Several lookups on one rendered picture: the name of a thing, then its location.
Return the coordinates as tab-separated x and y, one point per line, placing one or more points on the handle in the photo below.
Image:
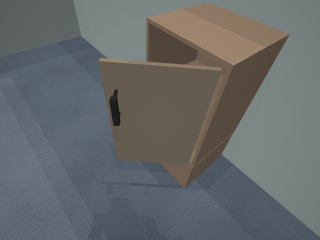
113	101

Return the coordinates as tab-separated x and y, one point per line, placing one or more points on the cupboard door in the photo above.
162	107

